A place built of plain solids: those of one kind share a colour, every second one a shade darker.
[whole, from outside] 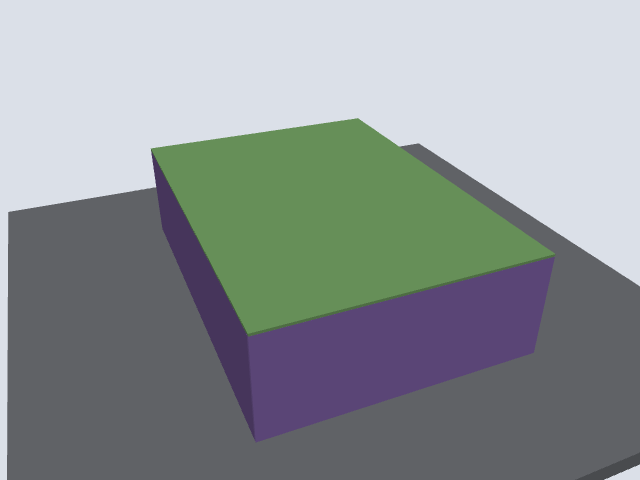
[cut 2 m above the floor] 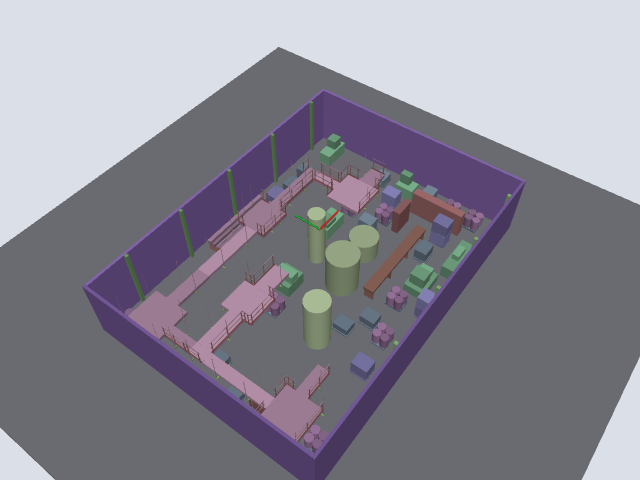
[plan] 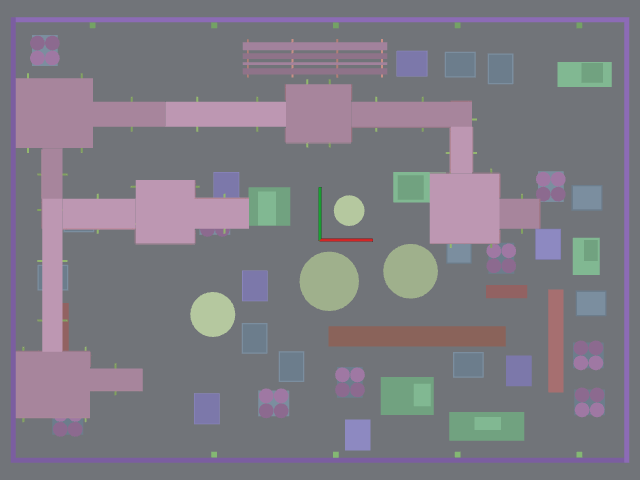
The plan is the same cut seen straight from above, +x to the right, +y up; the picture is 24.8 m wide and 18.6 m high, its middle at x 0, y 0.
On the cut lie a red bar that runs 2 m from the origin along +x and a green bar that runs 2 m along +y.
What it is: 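A plant hall; level steel catwalks 2.79 m over a floor that is never walked; the drop lies beside the walker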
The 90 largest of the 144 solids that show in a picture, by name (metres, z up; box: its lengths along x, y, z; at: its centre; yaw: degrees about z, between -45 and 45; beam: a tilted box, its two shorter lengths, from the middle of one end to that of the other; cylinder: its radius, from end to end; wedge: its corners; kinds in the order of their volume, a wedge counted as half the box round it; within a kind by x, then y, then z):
{
 "wall_1": {"box": [0.2, 17.27, 6.73], "at": [-11.89, 0.0, 3.32]},
 "wall_2": {"box": [23.58, 0.2, 6.73], "at": [0.0, -8.53, 3.32]},
 "wall_3": {"box": [23.58, 0.2, 6.73], "at": [0.0, 8.53, 3.32]},
 "wall_4": {"box": [0.2, 17.27, 6.73], "at": [11.89, 0.0, 3.32]},
 "roof_1": {"box": [23.98, 17.27, 0.16], "at": [0.0, 0.0, 6.76]},
 "tank_1": {"cylinder": 0.87, "from": [-4.15, -2.89, 0.0], "to": [-4.15, -2.89, 4.18]},
 "tank_2": {"cylinder": 1.15, "from": [0.36, -1.6, 0.0], "to": [0.36, -1.6, 3.2]},
 "tank_3": {"cylinder": 0.59, "from": [1.13, 1.14, 0.0], "to": [1.13, 1.14, 4.59]},
 "tank_4": {"cylinder": 1.06, "from": [3.51, -1.21, 0.0], "to": [3.51, -1.21, 1.72]},
 "mach_1": {"box": [0.7, 1.33, 0.72], "at": [-2.05, 1.22, 1.38]},
 "mach_2": {"box": [1.62, 1.5, 1.07], "at": [-1.96, 1.3, 0.49]},
 "mach_3": {"box": [0.93, 1.07, 0.91], "at": [3.17, -6.0, 1.21]},
 "mach_4": {"box": [2.06, 1.48, 0.8], "at": [3.38, -6.05, 0.35]},
 "mach_5": {"box": [1.01, 0.95, 0.37], "at": [3.52, 2.04, 1.23]},
 "mach_6": {"box": [1.25, 0.88, 0.5], "at": [3.66, -6.0, 1.0]},
 "mach_7": {"box": [2.05, 1.19, 1.1], "at": [3.86, 2.04, 0.5]},
 "mach_8": {"box": [2.91, 1.11, 1.07], "at": [6.46, -7.22, 0.49]},
 "mach_9": {"box": [1.03, 0.5, 0.46], "at": [6.5, -7.11, 1.25]},
 "mach_10": {"box": [2.11, 0.98, 1.08], "at": [10.25, 6.41, 0.49]},
 "mach_11": {"box": [1.05, 1.44, 1.08], "at": [10.32, -0.63, 0.49]},
 "mach_12": {"box": [0.53, 0.81, 0.86], "at": [10.5, -0.4, 1.46]},
 "mach_13": {"box": [0.84, 0.77, 0.78], "at": [10.55, 6.48, 1.42]},
 "floor_1": {"box": [0.79, 4.77, 0.26], "at": [-10.37, -1.95, 2.65]},
 "floor_2": {"box": [0.79, 1.16, 0.26], "at": [-10.37, 1.02, 2.65]},
 "floor_3": {"box": [0.79, 1.96, 0.26], "at": [-10.37, 2.58, 2.65]},
 "floor_4": {"box": [2.87, 2.54, 0.26], "at": [-10.35, -5.6, 2.65]},
 "floor_5": {"box": [2.99, 2.71, 0.26], "at": [-10.29, 4.92, 2.65]},
 "floor_6": {"box": [2.83, 1.16, 0.26], "at": [-8.56, 1.02, 2.65]},
 "floor_7": {"box": [2.05, 0.85, 0.26], "at": [-7.89, -5.4, 2.65]},
 "floor_8": {"box": [2.8, 0.97, 0.26], "at": [-7.39, 4.87, 2.65]},
 "floor_9": {"box": [2.29, 2.46, 0.26], "at": [-6.0, 1.1, 2.65]},
 "floor_10": {"box": [2.11, 1.16, 0.26], "at": [-3.8, 1.02, 2.65]},
 "floor_11": {"box": [4.67, 0.97, 0.26], "at": [-3.65, 4.87, 2.65]},
 "floor_12": {"box": [2.52, 2.26, 0.26], "at": [-0.06, 4.91, 2.65]},
 "floor_13": {"box": [3.86, 0.97, 0.26], "at": [3.13, 4.87, 2.65]},
 "floor_14": {"box": [0.82, 1.82, 0.26], "at": [5.48, 3.48, 2.65]},
 "floor_15": {"box": [2.71, 2.69, 0.26], "at": [5.61, 1.23, 2.65]},
 "floor_16": {"box": [1.55, 1.16, 0.26], "at": [7.73, 1.02, 2.65]},
 "pal_1": {"box": [1.0, 1.2, 0.19], "at": [-10.66, 7.34, 0.05]},
 "pal_2": {"box": [1.2, 1.0, 0.19], "at": [-10.35, -1.46, 0.05]},
 "pal_3": {"box": [1.1, 0.9, 0.53], "at": [-10.35, -1.46, 0.41]},
 "pal_4": {"box": [1.2, 1.0, 0.19], "at": [-9.78, -7.05, 0.05]},
 "pal_5": {"box": [1.1, 0.9, 0.63], "at": [-9.34, 0.8, 0.46]},
 "pal_6": {"box": [1.0, 1.2, 0.19], "at": [-2.53, -3.81, 0.05]},
 "pal_7": {"box": [0.9, 1.1, 0.55], "at": [-2.53, -3.81, 0.42]},
 "pal_8": {"box": [1.2, 1.0, 0.19], "at": [-1.79, -6.33, 0.05]},
 "pal_9": {"box": [1.0, 1.2, 0.19], "at": [-1.11, -4.91, 0.05]},
 "pal_10": {"box": [0.9, 1.1, 0.63], "at": [-1.11, -4.91, 0.46]},
 "pal_11": {"box": [1.0, 1.2, 0.19], "at": [1.16, -5.52, 0.05]},
 "pal_12": {"box": [1.0, 1.2, 0.19], "at": [5.39, -0.32, 0.05]},
 "pal_13": {"box": [0.9, 1.1, 1.11], "at": [5.39, -0.32, 0.7]},
 "pal_14": {"box": [1.2, 1.0, 0.19], "at": [5.43, 6.8, 0.05]},
 "pal_15": {"box": [1.1, 0.9, 0.62], "at": [5.43, 6.8, 0.45]},
 "pal_16": {"box": [1.2, 1.0, 0.19], "at": [5.75, -4.84, 0.05]},
 "pal_17": {"box": [1.1, 0.9, 0.81], "at": [5.75, -4.84, 0.55]},
 "pal_18": {"box": [1.0, 1.2, 0.19], "at": [7.0, 6.63, 0.05]},
 "pal_19": {"box": [0.9, 1.1, 1.0], "at": [7.0, 6.63, 0.64]},
 "pal_20": {"box": [1.0, 1.2, 0.19], "at": [7.02, -0.71, 0.05]},
 "pal_21": {"box": [1.0, 1.2, 0.19], "at": [8.94, 2.07, 0.05]},
 "pal_22": {"box": [1.2, 1.0, 0.19], "at": [10.35, 1.64, 0.05]},
 "pal_23": {"box": [1.1, 0.9, 0.51], "at": [10.35, 1.64, 0.4]},
 "pal_24": {"box": [1.2, 1.0, 0.19], "at": [10.4, -4.47, 0.05]},
 "pal_25": {"box": [1.2, 1.0, 0.19], "at": [10.45, -6.29, 0.05]},
 "pal_26": {"box": [1.2, 1.0, 0.19], "at": [10.51, -2.46, 0.05]},
 "pal_27": {"box": [1.1, 0.9, 1.09], "at": [10.51, -2.46, 0.69]},
 "tote_1": {"box": [1.0, 1.2, 0.19], "at": [-4.38, -6.54, 0.04]},
 "tote_2": {"box": [0.96, 1.16, 1.0], "at": [-4.38, -6.54, 0.64]},
 "tote_3": {"box": [1.0, 1.2, 0.19], "at": [-3.63, 2.04, 0.04]},
 "tote_4": {"box": [0.96, 1.16, 1.0], "at": [-3.63, 2.04, 0.64]},
 "tote_5": {"box": [1.0, 1.2, 0.19], "at": [-2.52, -1.78, 0.04]},
 "tote_6": {"box": [0.96, 1.16, 1.0], "at": [-2.52, -1.78, 0.64]},
 "tote_7": {"box": [0.96, 1.16, 1.0], "at": [1.46, -7.56, 0.64]},
 "tote_8": {"box": [0.96, 1.16, 1.0], "at": [1.46, -7.56, 1.66]},
 "tote_9": {"box": [1.16, 0.96, 1.0], "at": [3.56, 6.84, 0.64]},
 "tote_10": {"box": [1.0, 1.2, 0.19], "at": [7.71, -5.07, 0.04]},
 "tote_11": {"box": [0.96, 1.16, 1.0], "at": [7.71, -5.07, 0.64]},
 "tote_12": {"box": [0.96, 1.16, 1.0], "at": [7.71, -5.07, 1.66]},
 "tote_13": {"box": [0.96, 1.16, 1.0], "at": [8.84, -0.17, 0.64]},
 "cab_1": {"box": [0.55, 3.2, 1.94], "at": [-10.01, -4.04, 0.92]},
 "cab_2": {"box": [1.6, 0.51, 2.12], "at": [7.24, -2.0, 1.01]},
 "cab_3": {"box": [0.6, 4.0, 2.12], "at": [9.14, -3.92, 1.01]},
 "pier_1": {"box": [0.23, 0.23, 6.39], "at": [-8.81, 8.32, 3.15]},
 "pier_2": {"box": [0.23, 0.23, 6.39], "at": [-4.1, 8.32, 3.15]},
 "pier_3": {"box": [0.23, 0.23, 6.39], "at": [0.62, 8.32, 3.15]},
 "pier_4": {"box": [0.23, 0.23, 6.39], "at": [5.33, 8.32, 3.15]},
 "pier_5": {"box": [0.23, 0.23, 6.39], "at": [10.05, 8.32, 3.15]},
 "belt_1": {"box": [6.87, 0.78, 0.22], "at": [3.77, -3.73, 0.9]},
 "pipe_1": {"box": [5.6, 0.25, 0.25], "at": [-0.2, 6.54, 1.0]},
 "pipe_2": {"box": [5.6, 0.22, 0.22], "at": [-0.2, 7.12, 0.98]},
 "pipe_3": {"box": [5.6, 0.31, 0.31], "at": [-0.2, 7.51, 1.03]}
}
